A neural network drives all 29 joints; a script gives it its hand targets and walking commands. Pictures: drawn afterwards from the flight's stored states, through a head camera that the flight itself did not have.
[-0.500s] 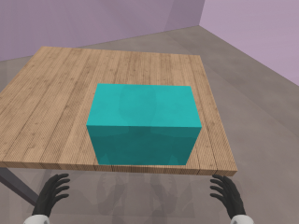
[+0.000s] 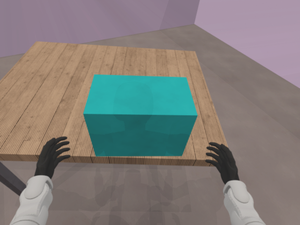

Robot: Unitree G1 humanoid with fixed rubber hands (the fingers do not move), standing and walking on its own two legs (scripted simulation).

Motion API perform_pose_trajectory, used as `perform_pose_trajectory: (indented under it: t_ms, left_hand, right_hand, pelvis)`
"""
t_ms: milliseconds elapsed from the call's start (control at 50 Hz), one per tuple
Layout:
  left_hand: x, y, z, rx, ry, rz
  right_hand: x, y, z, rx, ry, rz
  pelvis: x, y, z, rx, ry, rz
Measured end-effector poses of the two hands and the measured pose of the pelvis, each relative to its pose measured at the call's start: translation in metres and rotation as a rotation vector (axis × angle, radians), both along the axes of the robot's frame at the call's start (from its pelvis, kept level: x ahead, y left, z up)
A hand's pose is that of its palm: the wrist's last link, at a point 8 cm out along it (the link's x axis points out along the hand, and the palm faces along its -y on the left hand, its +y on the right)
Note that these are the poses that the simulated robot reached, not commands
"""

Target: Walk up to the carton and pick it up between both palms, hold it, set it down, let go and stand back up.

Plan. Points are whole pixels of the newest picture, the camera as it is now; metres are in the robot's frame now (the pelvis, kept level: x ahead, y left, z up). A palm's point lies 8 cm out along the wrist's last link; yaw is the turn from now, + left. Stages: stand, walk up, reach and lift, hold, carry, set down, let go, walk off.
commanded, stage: reach and lift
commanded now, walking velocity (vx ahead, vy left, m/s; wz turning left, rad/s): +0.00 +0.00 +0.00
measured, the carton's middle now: (140, 117) +0.46 +0.05 +0.00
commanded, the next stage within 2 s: none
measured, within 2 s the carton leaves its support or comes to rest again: neither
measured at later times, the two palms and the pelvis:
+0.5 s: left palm (42, 134) +0.32 +0.30 +0.06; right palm (229, 137) +0.35 -0.20 +0.07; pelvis -0.01 +0.01 +0.01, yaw -1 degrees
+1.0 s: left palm (45, 102) +0.39 +0.30 +0.12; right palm (228, 105) +0.42 -0.21 +0.12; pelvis +0.01 +0.01 +0.02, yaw -1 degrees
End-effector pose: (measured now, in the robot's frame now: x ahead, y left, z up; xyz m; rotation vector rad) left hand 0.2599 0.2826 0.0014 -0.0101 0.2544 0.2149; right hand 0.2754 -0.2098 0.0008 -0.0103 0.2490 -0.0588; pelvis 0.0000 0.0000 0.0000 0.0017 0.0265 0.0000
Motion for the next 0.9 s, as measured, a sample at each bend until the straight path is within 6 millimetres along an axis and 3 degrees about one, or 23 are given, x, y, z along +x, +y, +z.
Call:
perform_pose_trajectory:
  t_ms: [300, 600, 900]
  left_hand:
    - [0.047, 0.005, 0.05, -0.005, -0.002, -0.022]
    - [0.08, 0.015, 0.071, 0.0, 0.021, -0.013]
    - [0.12, 0.016, 0.11, 0.01, 0.013, -0.034]
  right_hand:
    - [0.049, 0.002, 0.056, -0.005, 0.01, 0.018]
    - [0.09, 0.008, 0.077, 0.001, 0.037, 0.021]
    - [0.137, 0.004, 0.111, -0.011, 0.002, 0.013]
  pelvis:
    - [-0.009, 0.009, 0.01, -0.013, 0.02, -0.011]
    - [-0.007, 0.014, 0.013, -0.021, 0.079, -0.008]
    - [0.005, 0.011, 0.017, -0.022, 0.122, -0.009]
